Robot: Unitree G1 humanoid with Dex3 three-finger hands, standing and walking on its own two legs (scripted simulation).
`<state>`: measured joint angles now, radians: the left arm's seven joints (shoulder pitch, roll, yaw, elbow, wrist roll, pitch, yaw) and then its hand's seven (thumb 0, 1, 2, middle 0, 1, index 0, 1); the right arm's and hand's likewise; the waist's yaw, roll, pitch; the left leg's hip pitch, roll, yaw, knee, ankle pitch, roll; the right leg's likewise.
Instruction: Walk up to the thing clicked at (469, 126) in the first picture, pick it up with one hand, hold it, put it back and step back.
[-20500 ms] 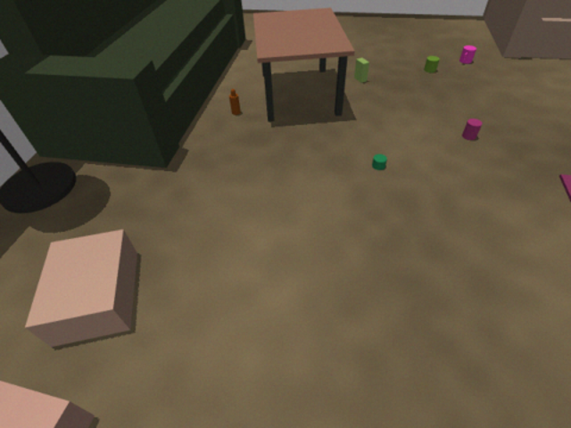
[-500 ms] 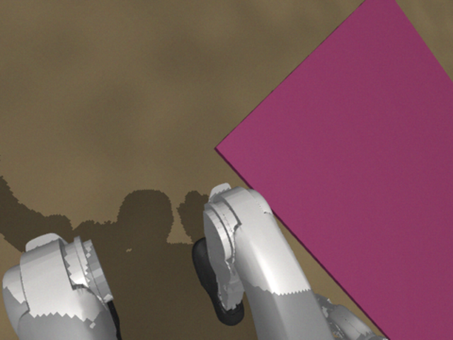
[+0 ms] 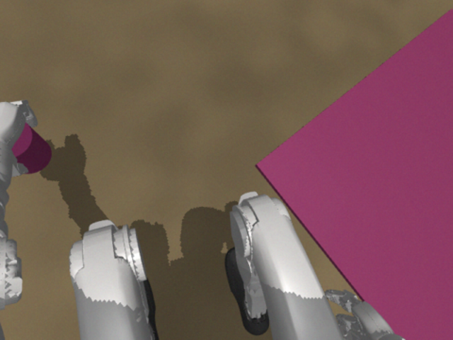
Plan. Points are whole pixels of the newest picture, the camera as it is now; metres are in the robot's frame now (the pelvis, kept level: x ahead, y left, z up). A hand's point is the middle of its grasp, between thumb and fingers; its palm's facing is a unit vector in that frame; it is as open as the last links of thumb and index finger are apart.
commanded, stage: settle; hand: left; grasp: from above
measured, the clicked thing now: (18, 146) +0.48 +0.32 -0.19
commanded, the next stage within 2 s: lift in 0.08 s
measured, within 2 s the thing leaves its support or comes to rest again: neither
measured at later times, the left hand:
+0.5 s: hand out of the picture +0.44 +0.32 -0.08, palm faces -0.45 -0.09 -0.89, open 10.3 cm
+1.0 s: hand out of the picture +0.37 +0.31 +0.09, palm faces -0.40 -0.12 -0.91, open 10.3 cm
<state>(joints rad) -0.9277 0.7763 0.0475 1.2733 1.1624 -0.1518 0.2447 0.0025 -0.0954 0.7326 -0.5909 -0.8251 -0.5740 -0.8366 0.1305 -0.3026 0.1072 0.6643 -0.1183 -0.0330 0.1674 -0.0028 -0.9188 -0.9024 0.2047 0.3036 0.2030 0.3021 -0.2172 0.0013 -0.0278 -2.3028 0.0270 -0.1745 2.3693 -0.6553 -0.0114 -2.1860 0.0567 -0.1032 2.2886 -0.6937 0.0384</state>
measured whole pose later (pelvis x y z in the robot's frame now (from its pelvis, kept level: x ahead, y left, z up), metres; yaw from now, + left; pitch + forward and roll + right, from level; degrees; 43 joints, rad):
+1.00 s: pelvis +0.00 +0.00 +0.18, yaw +6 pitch +30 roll -5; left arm -0.53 0.56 -0.06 0.76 1.00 -0.02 0.07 0.00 -0.09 0.73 -0.59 -0.82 -0.58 -0.83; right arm 0.16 -0.25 -0.01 0.65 0.01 0.06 0.01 0.00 -0.92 -0.90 0.21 0.30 0.20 0.30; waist -0.09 0.05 -0.19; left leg -1.73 0.04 -0.07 1.80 -0.59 0.00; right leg -1.66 0.03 -0.03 1.75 -0.62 0.03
